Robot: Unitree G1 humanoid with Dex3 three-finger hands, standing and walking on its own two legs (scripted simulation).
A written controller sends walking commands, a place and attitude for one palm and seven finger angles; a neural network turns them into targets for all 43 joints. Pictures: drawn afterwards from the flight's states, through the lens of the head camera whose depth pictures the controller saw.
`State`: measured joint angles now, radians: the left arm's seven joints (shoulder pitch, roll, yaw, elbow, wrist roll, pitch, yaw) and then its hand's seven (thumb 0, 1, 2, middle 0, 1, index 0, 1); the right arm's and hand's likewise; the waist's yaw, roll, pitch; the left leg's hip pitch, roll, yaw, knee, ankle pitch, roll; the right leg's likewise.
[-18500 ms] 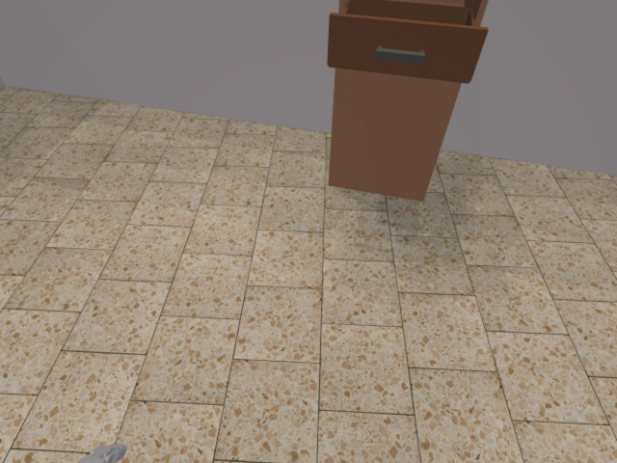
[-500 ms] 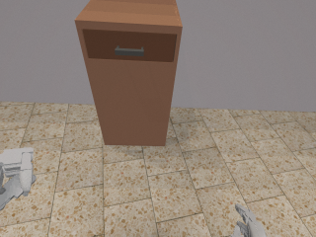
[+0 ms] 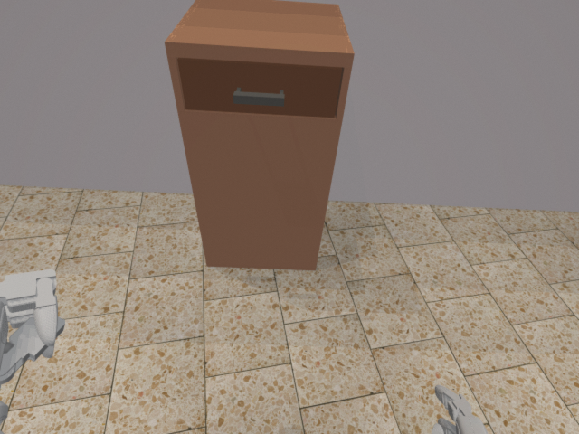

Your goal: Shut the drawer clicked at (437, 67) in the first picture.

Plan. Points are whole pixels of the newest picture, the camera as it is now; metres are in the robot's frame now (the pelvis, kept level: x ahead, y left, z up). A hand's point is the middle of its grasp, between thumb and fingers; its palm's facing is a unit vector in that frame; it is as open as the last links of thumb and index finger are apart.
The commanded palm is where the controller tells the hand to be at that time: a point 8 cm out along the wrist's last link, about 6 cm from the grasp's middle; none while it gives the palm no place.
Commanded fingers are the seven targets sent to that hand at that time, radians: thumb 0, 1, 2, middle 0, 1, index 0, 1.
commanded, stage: stop stepping back and stand still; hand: left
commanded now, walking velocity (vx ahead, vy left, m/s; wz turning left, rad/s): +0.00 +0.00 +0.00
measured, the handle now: (259, 95) +0.91 +0.15 +0.04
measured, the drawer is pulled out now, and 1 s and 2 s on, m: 0.00 0.00 0.00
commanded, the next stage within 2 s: let the arm hang, fingers relaxed in 0.12 s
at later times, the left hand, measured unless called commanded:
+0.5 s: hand out of the picture +0.06 +0.19 -0.16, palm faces -0.02 -0.97 -0.24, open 3.1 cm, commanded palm none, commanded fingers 0.00 0.90 0.90 -0.80 -0.95 -0.80 -0.95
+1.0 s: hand out of the picture +0.03 +0.19 -0.16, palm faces +0.03 -0.96 -0.29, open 7.0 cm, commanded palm none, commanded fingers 0.00 0.90 0.90 -0.20 -0.30 -0.20 -0.30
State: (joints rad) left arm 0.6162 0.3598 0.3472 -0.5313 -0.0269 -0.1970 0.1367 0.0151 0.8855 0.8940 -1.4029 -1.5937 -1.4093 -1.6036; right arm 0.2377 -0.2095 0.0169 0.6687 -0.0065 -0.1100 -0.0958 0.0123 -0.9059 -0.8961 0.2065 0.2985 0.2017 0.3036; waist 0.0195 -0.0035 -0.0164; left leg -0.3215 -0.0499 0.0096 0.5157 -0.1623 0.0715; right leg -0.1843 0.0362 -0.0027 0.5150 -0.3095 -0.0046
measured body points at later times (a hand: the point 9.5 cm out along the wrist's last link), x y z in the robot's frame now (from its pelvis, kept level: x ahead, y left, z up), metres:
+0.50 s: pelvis -0.01 -0.02 +0.00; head -0.01 -0.01 +0.44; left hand +0.07 +0.24 -0.14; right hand +0.08 -0.30 -0.13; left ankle +0.07 +0.07 -0.73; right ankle -0.02 -0.11 -0.73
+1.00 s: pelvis +0.01 -0.03 +0.01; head +0.01 -0.05 +0.46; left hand +0.02 +0.24 -0.13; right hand +0.04 -0.27 -0.15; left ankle +0.07 +0.07 -0.73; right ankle -0.01 -0.11 -0.73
